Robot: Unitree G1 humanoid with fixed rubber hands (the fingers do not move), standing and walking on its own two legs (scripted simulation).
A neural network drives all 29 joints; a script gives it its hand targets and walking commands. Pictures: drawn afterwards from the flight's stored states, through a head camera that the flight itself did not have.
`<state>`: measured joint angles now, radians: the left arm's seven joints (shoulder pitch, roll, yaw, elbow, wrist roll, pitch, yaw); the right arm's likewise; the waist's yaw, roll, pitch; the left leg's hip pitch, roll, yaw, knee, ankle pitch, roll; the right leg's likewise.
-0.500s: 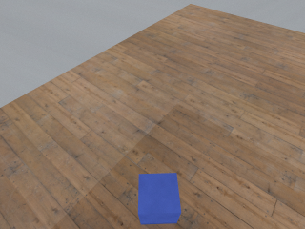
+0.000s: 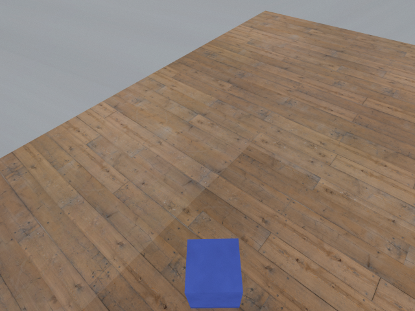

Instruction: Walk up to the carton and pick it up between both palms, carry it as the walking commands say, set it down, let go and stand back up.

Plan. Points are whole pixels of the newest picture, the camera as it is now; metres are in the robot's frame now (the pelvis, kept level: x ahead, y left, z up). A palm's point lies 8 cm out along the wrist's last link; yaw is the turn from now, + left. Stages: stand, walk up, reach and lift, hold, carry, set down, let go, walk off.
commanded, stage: stand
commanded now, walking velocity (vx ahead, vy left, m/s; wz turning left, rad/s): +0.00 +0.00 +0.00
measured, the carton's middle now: (213, 274) +0.40 +0.03 -0.65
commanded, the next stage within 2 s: reach and lift in 0.08 s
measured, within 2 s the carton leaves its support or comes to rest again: neither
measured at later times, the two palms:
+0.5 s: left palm out of the picture +0.14 +0.22 -0.15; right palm out of the picture +0.13 -0.20 -0.15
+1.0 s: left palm (129, 293) +0.22 +0.22 -0.18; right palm (308, 289) +0.22 -0.20 -0.19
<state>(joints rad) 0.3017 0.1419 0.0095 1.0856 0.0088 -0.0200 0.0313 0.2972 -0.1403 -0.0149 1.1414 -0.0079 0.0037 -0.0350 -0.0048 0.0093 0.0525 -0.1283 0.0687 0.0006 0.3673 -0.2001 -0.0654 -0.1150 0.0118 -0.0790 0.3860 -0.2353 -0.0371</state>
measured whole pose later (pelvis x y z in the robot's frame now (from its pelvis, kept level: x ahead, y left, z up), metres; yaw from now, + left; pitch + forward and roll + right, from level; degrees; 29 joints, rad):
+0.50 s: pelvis -0.01 +0.02 -0.03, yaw -2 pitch +14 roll +1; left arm 0.10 0.07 0.08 0.46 0.04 0.53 0.01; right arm 0.07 -0.17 -0.06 0.51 -0.06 0.52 0.07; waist 0.02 -0.01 -0.04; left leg -0.64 0.02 0.02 0.71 -0.32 -0.02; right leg -0.65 -0.01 0.00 0.74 -0.34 0.00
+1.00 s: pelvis -0.08 +0.04 -0.09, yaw -3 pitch +17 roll +0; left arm -0.32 0.08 0.13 0.50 -0.03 0.47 0.09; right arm -0.39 -0.25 -0.14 0.63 -0.01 0.42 0.10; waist 0.02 0.01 0.05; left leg -0.99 0.00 0.01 1.07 -0.38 -0.01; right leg -0.99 -0.01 0.03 1.08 -0.39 0.02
